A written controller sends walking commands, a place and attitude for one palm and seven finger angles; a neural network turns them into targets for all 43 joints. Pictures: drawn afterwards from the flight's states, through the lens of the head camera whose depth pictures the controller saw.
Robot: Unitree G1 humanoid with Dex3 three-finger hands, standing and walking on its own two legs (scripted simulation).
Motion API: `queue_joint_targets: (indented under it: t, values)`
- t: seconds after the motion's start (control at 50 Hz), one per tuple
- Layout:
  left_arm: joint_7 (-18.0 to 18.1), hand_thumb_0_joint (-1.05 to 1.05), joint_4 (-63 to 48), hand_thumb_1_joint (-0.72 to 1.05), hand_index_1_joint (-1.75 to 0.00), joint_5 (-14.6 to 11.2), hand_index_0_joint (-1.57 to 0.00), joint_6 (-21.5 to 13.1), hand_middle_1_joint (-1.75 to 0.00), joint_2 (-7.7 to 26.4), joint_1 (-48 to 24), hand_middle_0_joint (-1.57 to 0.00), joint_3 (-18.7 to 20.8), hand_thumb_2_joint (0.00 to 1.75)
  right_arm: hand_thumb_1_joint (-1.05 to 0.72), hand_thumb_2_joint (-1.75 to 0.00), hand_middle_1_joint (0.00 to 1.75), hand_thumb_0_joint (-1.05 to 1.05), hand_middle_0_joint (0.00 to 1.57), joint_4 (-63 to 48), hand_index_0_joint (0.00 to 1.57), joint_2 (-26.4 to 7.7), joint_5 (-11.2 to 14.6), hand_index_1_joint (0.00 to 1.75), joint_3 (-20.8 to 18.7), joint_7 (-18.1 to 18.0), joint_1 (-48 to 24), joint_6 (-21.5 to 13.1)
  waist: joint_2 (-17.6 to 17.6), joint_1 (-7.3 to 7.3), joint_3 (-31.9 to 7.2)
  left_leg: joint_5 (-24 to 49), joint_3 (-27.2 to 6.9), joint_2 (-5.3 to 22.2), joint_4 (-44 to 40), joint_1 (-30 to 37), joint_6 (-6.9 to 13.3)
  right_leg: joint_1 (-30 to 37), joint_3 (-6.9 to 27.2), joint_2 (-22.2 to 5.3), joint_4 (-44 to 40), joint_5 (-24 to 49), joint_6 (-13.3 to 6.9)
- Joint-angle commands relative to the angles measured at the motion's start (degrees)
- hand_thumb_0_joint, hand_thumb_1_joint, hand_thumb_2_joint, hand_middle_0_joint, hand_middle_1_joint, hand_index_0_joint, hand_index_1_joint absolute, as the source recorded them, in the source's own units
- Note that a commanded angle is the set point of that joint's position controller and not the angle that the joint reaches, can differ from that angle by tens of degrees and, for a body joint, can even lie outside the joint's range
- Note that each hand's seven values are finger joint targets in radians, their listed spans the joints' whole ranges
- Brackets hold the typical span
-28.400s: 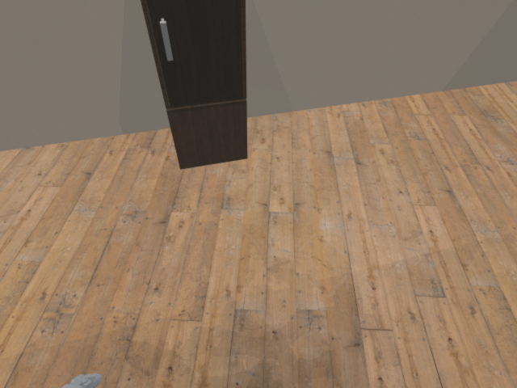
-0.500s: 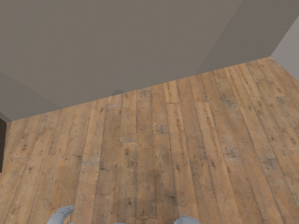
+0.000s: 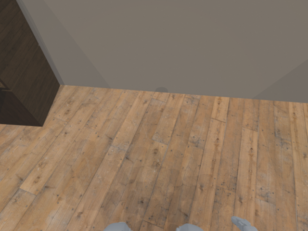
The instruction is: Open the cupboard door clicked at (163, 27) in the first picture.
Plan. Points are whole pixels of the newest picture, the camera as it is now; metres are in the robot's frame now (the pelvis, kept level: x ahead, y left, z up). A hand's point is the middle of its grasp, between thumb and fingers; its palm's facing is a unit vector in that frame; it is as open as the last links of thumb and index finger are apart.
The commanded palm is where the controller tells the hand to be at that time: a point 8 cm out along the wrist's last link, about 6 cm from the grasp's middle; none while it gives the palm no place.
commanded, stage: turn to face it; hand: left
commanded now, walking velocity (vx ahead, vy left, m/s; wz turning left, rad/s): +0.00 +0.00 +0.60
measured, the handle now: out of the picture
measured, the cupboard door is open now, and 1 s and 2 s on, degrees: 46 46 46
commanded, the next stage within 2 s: take the last steps up to it in 1.28 s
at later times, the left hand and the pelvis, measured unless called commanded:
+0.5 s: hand out of the picture +0.07 +0.15 -0.13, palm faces +0.26 -0.93 -0.27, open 7.4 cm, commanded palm none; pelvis +0.02 -0.06 +0.01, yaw +17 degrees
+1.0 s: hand out of the picture -0.03 +0.18 -0.14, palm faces +0.58 -0.77 -0.27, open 7.4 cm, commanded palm none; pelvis +0.02 -0.05 +0.02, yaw +34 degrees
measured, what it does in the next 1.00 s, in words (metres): steps on the spot, turning left: right foot, then left foot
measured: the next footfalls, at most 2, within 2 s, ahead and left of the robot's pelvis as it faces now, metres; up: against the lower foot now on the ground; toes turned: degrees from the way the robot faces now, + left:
right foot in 0.34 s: +0.07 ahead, -0.16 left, +0.00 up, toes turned +7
left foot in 0.72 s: +0.01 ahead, +0.07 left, +0.00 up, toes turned +32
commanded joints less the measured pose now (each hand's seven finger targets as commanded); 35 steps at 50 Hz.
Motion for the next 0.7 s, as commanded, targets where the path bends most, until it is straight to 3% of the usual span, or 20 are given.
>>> queue_joint_targets:
  t: [0.0, 0.02, 0.06, 0.16, 0.22, 0.26, 0.28, 0.3, 0.32, 0.34, 0.36, 0.38, 0.4, 0.42, 0.52, 0.58, 0.62, 0.64, 0.66, 0.68]
  values:
    - [0.02, 0.00, -5.85, 0.90, -0.30, 0.04, -0.20, -1.65, -0.30, 4.74, -4.01, -0.20, 1.39, 0.90, -0.90, -0.90, 0.30, 0.00, 0.20, -2.06, 0.20, -12.14, -0.42, 0.30, -2.95, -2.36, 6.06, -0.98, 13.62, -2.72, -11.47, 37.48, -17.12, 16.10, -14.77, 14.43, 7.25, -12.07, 7.83, 0.89, 12.75, 5.39, 1.22]
    - [-0.17, 0.00, -5.27, 0.90, -0.30, 0.08, -0.20, -1.55, -0.30, 4.65, -3.06, -0.20, 1.45, 0.90, -0.90, -0.90, 0.30, 0.00, 0.20, -2.09, 0.20, -11.41, -0.35, 0.30, -2.75, -2.35, 5.50, -1.24, 11.95, -1.91, -11.45, 37.63, -15.30, 14.59, -14.91, 14.52, 6.42, -11.33, 7.70, 1.45, 11.78, 7.27, 1.28]
    - [-0.18, 0.00, -4.92, 0.90, -0.30, -0.02, -0.20, -1.49, -0.30, 4.46, -2.24, -0.20, 1.42, 0.90, -0.90, -0.90, 0.30, 0.00, 0.20, -1.91, 0.20, -11.41, -0.29, 0.30, -2.58, -2.24, 5.55, -1.49, 10.71, -1.28, -11.57, 36.74, -15.03, 13.62, -15.22, 14.33, 6.20, -10.09, 7.48, 2.08, 8.86, 8.53, 1.49]
    - [-0.16, 0.00, -6.42, 0.90, -0.30, -0.25, -0.20, -1.51, -0.30, 3.85, -4.79, -0.20, 1.03, 0.90, -0.90, -0.90, 0.30, 0.00, 0.20, -1.61, 0.20, -12.03, -0.65, 0.30, -3.19, -1.83, 5.65, -0.96, 11.64, -1.87, -10.05, 29.56, -17.80, 12.97, -15.34, 11.07, 6.60, -5.31, 6.43, 4.21, -3.42, 6.80, 1.45]
    - [-0.14, 0.00, -6.74, 0.90, -0.30, -0.47, -0.20, -1.96, -0.30, 3.75, -3.44, -0.20, 0.88, 0.90, -0.90, -0.90, 0.30, 0.00, 0.20, -1.96, 0.20, -12.26, -0.70, 0.30, -3.62, -1.71, 4.01, -0.48, 13.67, -1.27, -10.56, 29.55, -20.09, 11.78, -13.28, 8.46, 5.87, 1.53, 4.88, 6.88, -13.82, 7.22, 0.77]
    - [0.03, 0.00, -5.80, 0.90, -0.30, -0.59, -0.20, -2.50, -0.30, 4.39, 0.47, -0.20, 1.16, 0.90, -0.90, -0.90, 0.30, 0.00, 0.20, -2.60, 0.20, -11.96, -0.35, 0.30, -3.87, -1.66, 1.83, -0.08, 13.52, 0.83, -10.62, 25.32, -20.60, 9.91, -10.24, 2.53, 4.03, 10.87, 4.00, 7.81, -23.83, 14.24, 0.26]
    - [0.23, 0.00, -5.28, 0.90, -0.30, -0.39, -0.20, -3.09, -0.30, 6.22, 3.26, -0.20, 1.65, 0.90, -0.90, -0.90, 0.30, 0.00, 0.20, -2.99, 0.20, -10.79, 0.06, 0.30, -3.74, -1.47, 1.19, -0.04, 9.71, 2.38, -10.93, 18.35, -19.43, 7.16, -6.81, -2.79, 1.53, 18.33, 5.81, 5.64, -32.02, 19.54, -0.25]
    - [0.86, 0.00, -4.95, 0.90, -0.30, 0.52, -0.20, -3.77, -0.30, 10.88, 5.75, -0.20, 2.75, 0.90, -0.90, -0.90, 0.30, 0.00, 0.20, -3.88, 0.20, -6.96, 0.56, 0.30, -3.23, -1.12, 2.24, -0.11, -4.73, 3.30, -12.95, 1.15, -12.11, 0.31, 4.37, -13.09, -2.68, 27.42, 18.63, -8.01, -38.85, 22.86, -4.14]
    - [1.08, 0.00, -5.31, 0.90, -0.30, 0.86, -0.20, -3.57, -0.30, 13.96, 5.07, -0.20, 2.75, 0.90, -0.90, -0.90, 0.30, 0.00, 0.20, -5.09, 0.20, -5.94, 0.40, 0.30, -3.01, -0.94, 1.49, -0.19, -13.44, 3.36, -11.52, -18.11, -6.03, -4.09, 20.08, -15.90, -5.03, 22.64, 27.67, -20.84, -40.22, 31.52, -11.17]
    - [1.41, 0.00, -5.68, 0.90, -0.30, 0.40, -0.20, -3.72, -0.30, 11.59, 3.28, -0.20, 2.19, 0.90, -0.90, -0.90, 0.30, 0.00, 0.20, -4.21, 0.20, -7.80, -0.05, 0.30, -3.40, -0.94, 1.50, 0.59, -12.35, 2.40, -9.53, -15.94, -9.18, -0.70, 29.88, -14.63, -4.48, 15.59, 25.14, -19.63, -39.89, 29.80, -13.10]
    - [1.39, 0.00, -6.31, 0.90, -0.30, 0.21, -0.20, -3.49, -0.30, 9.65, 0.20, -0.20, 1.59, 0.90, -0.90, -0.90, 0.30, 0.00, 0.20, -3.18, 0.20, -7.25, -0.13, 0.30, -3.52, -0.71, 1.31, 1.10, -12.03, 0.76, -7.06, -12.37, -8.50, 0.26, 35.04, -15.21, -4.91, 12.81, 22.01, -15.95, -39.65, 28.68, -12.40]
    - [1.53, 0.00, -7.21, 0.90, -0.30, 0.13, -0.20, -3.17, -0.30, 7.41, -3.30, -0.20, 1.18, 0.90, -0.90, -0.90, 0.30, 0.00, 0.20, -2.25, 0.20, -7.18, -0.13, 0.30, -3.51, -0.33, 2.70, 1.49, -10.01, -1.04, -6.31, -8.17, -7.65, 1.79, 36.65, -14.85, -5.39, 12.14, 15.26, -13.31, -38.48, 30.28, -11.39]
    - [1.43, 0.00, -7.66, 0.90, -0.30, 0.14, -0.20, -3.39, -0.30, 6.19, -4.31, -0.20, 0.74, 0.90, -0.90, -0.90, 0.30, 0.00, 0.20, -1.67, 0.20, -6.11, -0.18, 0.30, -3.04, 0.06, 2.88, 1.60, -8.99, -1.81, -5.84, -5.56, -6.19, 2.10, 36.09, -14.25, -5.97, 11.77, 10.02, -10.83, -37.46, 34.15, -10.17]
    - [1.38, 0.00, -7.60, 0.90, -0.30, 0.24, -0.20, -3.65, -0.30, 5.91, -3.61, -0.20, 0.71, 0.90, -0.90, -0.90, 0.30, 0.00, 0.20, -1.45, 0.20, -5.49, -0.11, 0.30, -2.70, 0.28, 2.52, 1.62, -8.23, -1.57, -6.04, -4.92, -4.83, 2.14, 33.49, -13.50, -6.42, 12.49, 7.49, -10.12, -36.86, 37.49, -9.58]
    - [1.30, 0.00, -5.40, 0.90, -0.30, 0.48, -0.20, -3.81, -0.30, 7.98, 2.24, -0.20, 1.58, 0.90, -0.90, -0.90, 0.30, 0.00, 0.20, -1.93, 0.20, -3.57, 0.18, 0.30, -1.59, 0.59, -1.32, 1.30, -5.68, 1.39, -8.21, -6.83, -0.04, 1.59, 16.06, -10.23, -6.77, 20.65, 2.88, -11.62, -33.45, 47.25, -9.86]
    - [1.13, 0.00, -4.10, 0.90, -0.30, 0.82, -0.20, -3.69, -0.30, 9.10, 4.10, -0.20, 2.24, 0.90, -0.90, -0.90, 0.30, 0.00, 0.20, -2.68, 0.20, -3.13, 0.37, 0.30, -1.23, 0.60, -2.37, 0.75, -8.48, 2.50, -8.91, -7.81, 1.68, 1.25, 7.94, -7.06, -5.84, 21.81, 1.99, -13.14, -30.99, 49.89, -10.10]
    - [0.93, 0.00, -3.98, 0.90, -0.30, 0.66, -0.20, -3.59, -0.30, 9.90, 3.48, -0.20, 2.68, 0.90, -0.90, -0.90, 0.30, 0.00, 0.20, -2.51, 0.20, -3.76, 0.41, 0.30, -1.33, 0.39, -0.38, 0.33, -7.52, 1.27, -9.76, -4.23, 3.00, 0.55, 0.87, -2.79, -5.12, 20.90, 0.33, -13.58, -27.83, 50.10, -9.04]
    - [0.71, 0.00, -4.04, 0.90, -0.30, 0.38, -0.20, -3.51, -0.30, 10.09, 3.05, -0.20, 2.82, 0.90, -0.90, -0.90, 0.30, 0.00, 0.20, -2.19, 0.20, -4.57, 0.24, 0.30, -1.46, 0.31, 1.39, 0.14, -6.20, 0.15, -10.53, 0.03, 3.29, 0.11, -4.19, 1.74, -4.60, 18.71, -1.39, -12.99, -24.83, 47.88, -7.45]
    - [0.49, 0.00, -4.30, 0.90, -0.30, -0.06, -0.20, -3.38, -0.30, 9.76, 2.12, -0.20, 2.91, 0.90, -0.90, -0.90, 0.30, 0.00, 0.20, -1.54, 0.20, -6.30, 0.00, 0.30, -2.08, 0.30, 4.81, -0.22, -2.95, -2.23, -12.42, 7.70, 1.93, 0.91, -11.15, 10.02, -3.52, 13.59, -3.14, -11.97, -18.18, 44.04, -5.14]
    - [0.13, 0.00, -5.70, 0.90, -0.30, -0.36, -0.20, -3.09, -0.30, 7.12, 1.88, -0.20, 2.46, 0.90, -0.90, -0.90, 0.30, 0.00, 0.20, -1.30, 0.20, -12.08, -0.48, 0.30, -3.49, 0.13, 8.60, -0.68, 12.01, -4.32, -15.37, 23.17, -13.25, 12.27, -13.79, 20.87, 1.35, 0.63, -5.55, -5.93, -5.99, 23.67, -1.27]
